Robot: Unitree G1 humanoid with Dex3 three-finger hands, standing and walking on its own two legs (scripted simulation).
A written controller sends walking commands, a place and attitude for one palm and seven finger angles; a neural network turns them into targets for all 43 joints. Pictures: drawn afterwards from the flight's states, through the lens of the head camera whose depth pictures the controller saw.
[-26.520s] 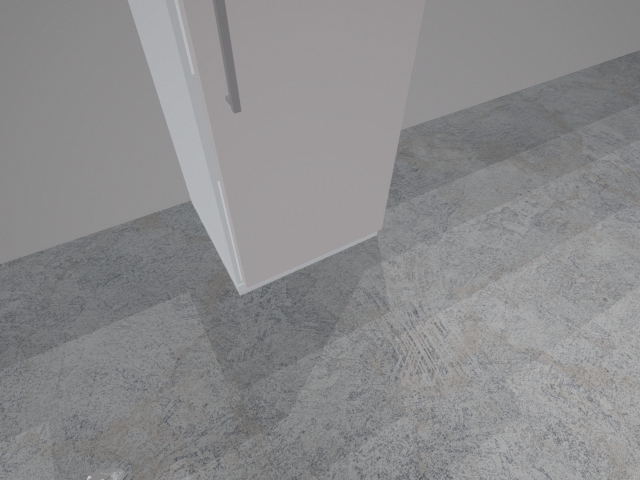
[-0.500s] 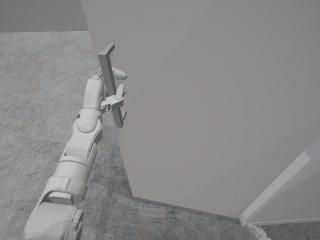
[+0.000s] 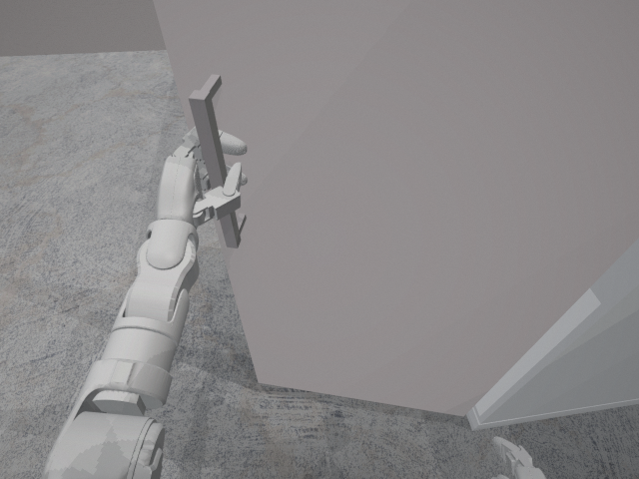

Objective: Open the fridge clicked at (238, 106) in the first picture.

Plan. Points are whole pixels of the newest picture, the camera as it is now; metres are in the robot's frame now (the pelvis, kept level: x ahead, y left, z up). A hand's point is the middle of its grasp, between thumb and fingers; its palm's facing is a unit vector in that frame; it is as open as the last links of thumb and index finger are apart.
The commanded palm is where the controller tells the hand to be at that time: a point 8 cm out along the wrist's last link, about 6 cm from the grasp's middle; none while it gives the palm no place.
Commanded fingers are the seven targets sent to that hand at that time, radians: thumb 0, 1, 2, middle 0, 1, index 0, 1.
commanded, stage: stop walking and hold the door back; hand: left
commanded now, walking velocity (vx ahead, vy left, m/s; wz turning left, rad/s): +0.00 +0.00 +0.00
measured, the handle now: (224, 172) +0.45 +0.14 +0.15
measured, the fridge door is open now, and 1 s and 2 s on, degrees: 73 72 70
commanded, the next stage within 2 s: loosen the grip on the handle in 0.58 s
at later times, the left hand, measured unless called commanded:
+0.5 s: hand (233, 197) +0.40 +0.12 +0.15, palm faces +0.03 -0.99 -0.15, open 5.1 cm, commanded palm +0.38 +0.18 +0.15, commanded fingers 0.00 0.90 0.90 -0.45 -1.40 -0.45 -1.40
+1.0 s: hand (230, 191) +0.41 +0.12 +0.16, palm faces +0.06 -0.98 -0.16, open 10.9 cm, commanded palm +0.38 +0.17 +0.15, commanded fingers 0.00 -0.55 0.20 -0.36 -1.28 -0.36 -1.28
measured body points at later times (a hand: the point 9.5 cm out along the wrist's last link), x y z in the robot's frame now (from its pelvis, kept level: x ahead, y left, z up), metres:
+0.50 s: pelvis +0.04 +0.00 +0.01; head +0.06 +0.00 +0.46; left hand +0.39 +0.17 +0.16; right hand +0.22 -0.24 -0.08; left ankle +0.03 +0.11 -0.73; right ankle +0.06 -0.13 -0.73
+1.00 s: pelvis +0.03 -0.03 +0.00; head +0.03 -0.03 +0.45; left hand +0.40 +0.17 +0.17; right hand +0.16 -0.27 -0.09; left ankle +0.03 +0.11 -0.73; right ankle +0.06 -0.13 -0.73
